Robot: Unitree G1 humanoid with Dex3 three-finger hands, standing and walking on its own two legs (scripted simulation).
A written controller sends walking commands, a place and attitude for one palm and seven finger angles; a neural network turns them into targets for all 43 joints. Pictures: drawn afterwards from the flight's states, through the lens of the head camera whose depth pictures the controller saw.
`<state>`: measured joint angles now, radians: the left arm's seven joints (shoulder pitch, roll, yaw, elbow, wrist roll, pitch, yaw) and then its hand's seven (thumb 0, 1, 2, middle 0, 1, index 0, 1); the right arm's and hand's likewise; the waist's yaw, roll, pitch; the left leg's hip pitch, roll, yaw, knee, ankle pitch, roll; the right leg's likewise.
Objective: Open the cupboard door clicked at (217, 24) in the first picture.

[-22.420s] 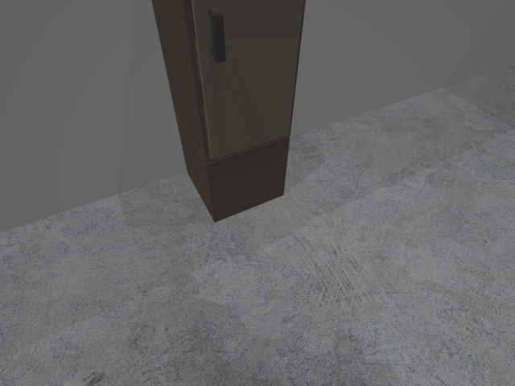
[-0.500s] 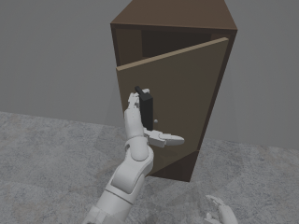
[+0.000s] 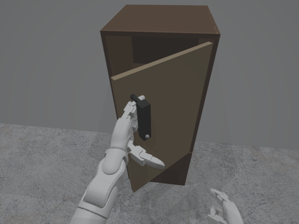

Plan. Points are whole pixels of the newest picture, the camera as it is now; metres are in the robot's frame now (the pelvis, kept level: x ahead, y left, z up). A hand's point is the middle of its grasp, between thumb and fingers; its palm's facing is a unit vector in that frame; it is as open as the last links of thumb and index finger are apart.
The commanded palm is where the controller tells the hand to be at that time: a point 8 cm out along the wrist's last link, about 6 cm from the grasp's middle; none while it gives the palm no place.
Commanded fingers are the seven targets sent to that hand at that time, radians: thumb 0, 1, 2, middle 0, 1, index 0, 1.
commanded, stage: slide the hand sideways off the handle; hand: left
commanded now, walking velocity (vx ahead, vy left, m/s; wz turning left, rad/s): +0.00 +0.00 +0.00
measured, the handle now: (139, 116) +0.37 +0.05 +0.13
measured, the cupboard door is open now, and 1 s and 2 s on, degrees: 44 43 43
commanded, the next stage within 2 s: draw the hand back to the body in 0.74 s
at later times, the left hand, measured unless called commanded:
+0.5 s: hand (122, 149) +0.26 +0.09 +0.13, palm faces -0.10 -0.99 -0.04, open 16.0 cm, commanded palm +0.22 +0.15 +0.13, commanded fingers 0.00 -0.50 0.30 -0.15 -0.30 -0.15 -0.30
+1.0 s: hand (101, 156) +0.24 +0.13 +0.13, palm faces -0.05 -1.00 -0.08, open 16.3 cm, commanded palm +0.20 +0.19 +0.14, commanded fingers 0.00 -0.50 0.30 -0.15 -0.30 -0.15 -0.30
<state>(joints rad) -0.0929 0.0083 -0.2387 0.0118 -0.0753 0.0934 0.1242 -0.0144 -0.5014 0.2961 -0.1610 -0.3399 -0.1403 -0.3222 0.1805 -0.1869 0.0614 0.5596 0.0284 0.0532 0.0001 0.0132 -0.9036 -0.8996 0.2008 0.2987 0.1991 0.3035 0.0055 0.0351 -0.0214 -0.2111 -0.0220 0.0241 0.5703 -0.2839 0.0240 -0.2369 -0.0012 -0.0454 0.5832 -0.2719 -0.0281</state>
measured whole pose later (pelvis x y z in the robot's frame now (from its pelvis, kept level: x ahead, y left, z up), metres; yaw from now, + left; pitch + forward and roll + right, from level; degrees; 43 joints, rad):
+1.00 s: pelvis +0.03 -0.01 +0.00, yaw +1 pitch -1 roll +0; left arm 0.42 0.21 0.02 -0.44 -0.20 0.03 -0.14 -0.01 -0.50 0.30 -0.15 -0.30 -0.16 -0.30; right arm 0.24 -0.22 0.06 0.52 0.04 -0.15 -0.06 0.01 -0.90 -0.90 0.20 0.30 0.20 0.30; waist 0.02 0.06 -0.05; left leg -0.26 -0.01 -0.01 0.64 -0.36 0.01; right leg -0.27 0.01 -0.07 0.61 -0.34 -0.03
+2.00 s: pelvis +0.05 +0.01 +0.01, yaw +0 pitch -4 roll -1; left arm 0.48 0.34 0.30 -0.40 -0.05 -0.09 0.12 0.00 0.52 0.74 -0.19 -0.30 -0.20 -0.30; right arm 0.20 -0.22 0.03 0.62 0.01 -0.09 -0.07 0.01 -0.90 -0.90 0.20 0.30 0.20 0.30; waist 0.06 0.06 0.02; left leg -0.09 -0.02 0.02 0.43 -0.28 0.04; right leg -0.10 0.01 -0.04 0.40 -0.24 -0.01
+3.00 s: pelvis +0.00 +0.03 +0.01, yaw -2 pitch +0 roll +0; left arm 0.58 0.45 0.43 -0.53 -0.04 -0.16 0.13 0.01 0.89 0.89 -0.21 -0.30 -0.22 -0.30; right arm 0.18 -0.22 -0.02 0.54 0.02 0.00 -0.08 0.01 -0.90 -0.90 0.20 0.30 0.20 0.30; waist 0.00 -0.02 0.05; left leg -0.27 -0.02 0.07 0.52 -0.25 0.06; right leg -0.30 0.00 0.00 0.50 -0.20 0.01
